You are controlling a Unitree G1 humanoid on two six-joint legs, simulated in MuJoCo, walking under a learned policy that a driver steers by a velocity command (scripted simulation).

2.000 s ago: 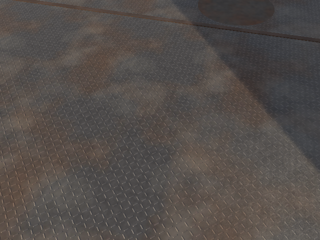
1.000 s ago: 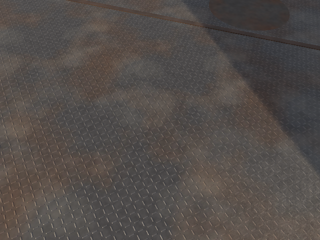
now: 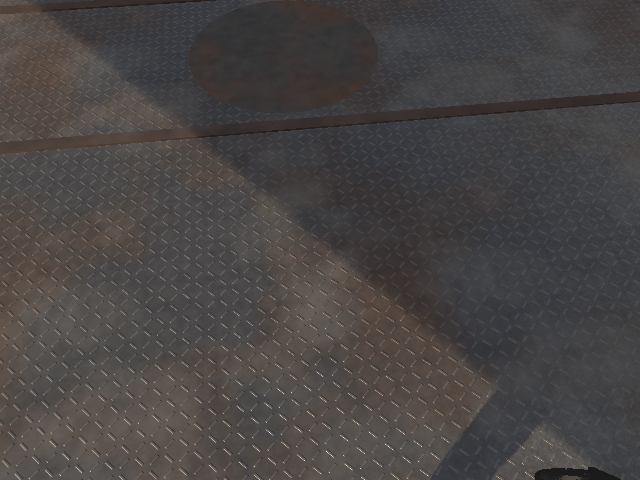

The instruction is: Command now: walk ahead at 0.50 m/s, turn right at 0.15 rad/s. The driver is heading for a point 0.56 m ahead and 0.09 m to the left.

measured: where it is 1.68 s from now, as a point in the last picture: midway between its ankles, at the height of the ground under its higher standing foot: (361, 439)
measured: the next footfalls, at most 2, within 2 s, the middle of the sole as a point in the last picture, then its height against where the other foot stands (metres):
right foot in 0.52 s outside the picture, level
left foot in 0.98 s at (306, 411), level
